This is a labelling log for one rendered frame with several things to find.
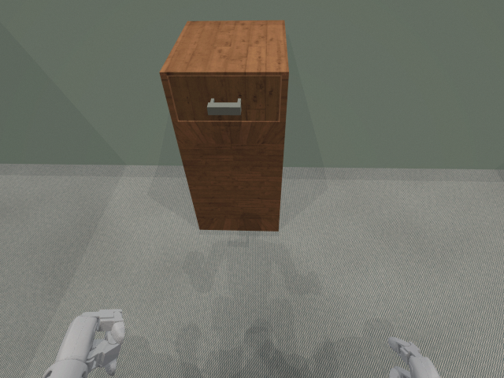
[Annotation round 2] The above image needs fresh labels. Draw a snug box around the drawer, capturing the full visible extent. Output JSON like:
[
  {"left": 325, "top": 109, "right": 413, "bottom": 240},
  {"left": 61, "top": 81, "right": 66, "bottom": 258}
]
[{"left": 169, "top": 76, "right": 280, "bottom": 120}]

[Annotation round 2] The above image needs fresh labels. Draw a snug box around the left robot hand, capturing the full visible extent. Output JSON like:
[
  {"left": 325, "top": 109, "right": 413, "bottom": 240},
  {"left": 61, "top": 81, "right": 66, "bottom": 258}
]
[{"left": 55, "top": 309, "right": 125, "bottom": 376}]

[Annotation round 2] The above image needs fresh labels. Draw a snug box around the cabinet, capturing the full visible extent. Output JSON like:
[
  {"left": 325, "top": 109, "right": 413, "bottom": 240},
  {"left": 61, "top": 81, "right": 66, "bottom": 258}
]
[{"left": 160, "top": 20, "right": 289, "bottom": 232}]

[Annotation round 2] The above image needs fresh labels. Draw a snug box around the handle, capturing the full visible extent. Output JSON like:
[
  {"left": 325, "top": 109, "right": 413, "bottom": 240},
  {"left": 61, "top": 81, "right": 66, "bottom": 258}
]
[{"left": 207, "top": 98, "right": 241, "bottom": 115}]

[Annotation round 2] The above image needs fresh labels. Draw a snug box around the robot left forearm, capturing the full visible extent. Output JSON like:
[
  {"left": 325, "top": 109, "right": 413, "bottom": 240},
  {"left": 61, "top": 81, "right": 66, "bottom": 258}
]
[{"left": 43, "top": 359, "right": 88, "bottom": 378}]

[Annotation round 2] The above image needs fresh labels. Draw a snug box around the right robot hand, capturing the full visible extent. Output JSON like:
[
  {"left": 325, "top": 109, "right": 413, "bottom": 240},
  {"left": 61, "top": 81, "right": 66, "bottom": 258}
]
[{"left": 388, "top": 337, "right": 441, "bottom": 378}]

